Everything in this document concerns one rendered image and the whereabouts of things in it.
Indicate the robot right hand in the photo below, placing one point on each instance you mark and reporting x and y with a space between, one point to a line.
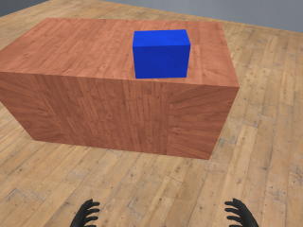
245 218

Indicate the robot left hand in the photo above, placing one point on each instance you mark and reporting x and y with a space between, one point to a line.
81 218

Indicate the carton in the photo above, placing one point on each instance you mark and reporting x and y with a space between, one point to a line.
161 54

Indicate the pedestal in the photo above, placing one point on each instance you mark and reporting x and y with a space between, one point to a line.
72 81

